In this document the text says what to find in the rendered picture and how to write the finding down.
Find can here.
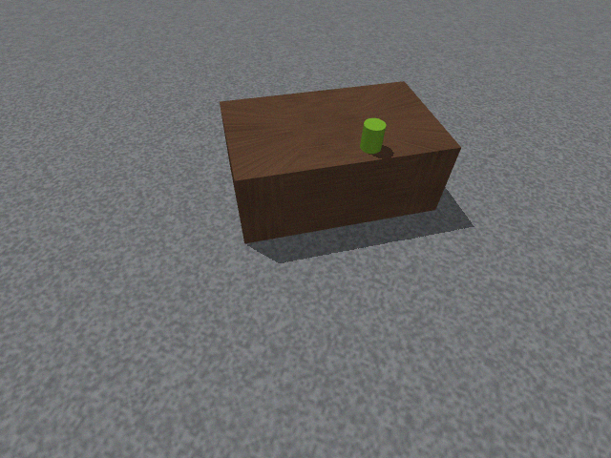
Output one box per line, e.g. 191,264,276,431
360,118,387,154

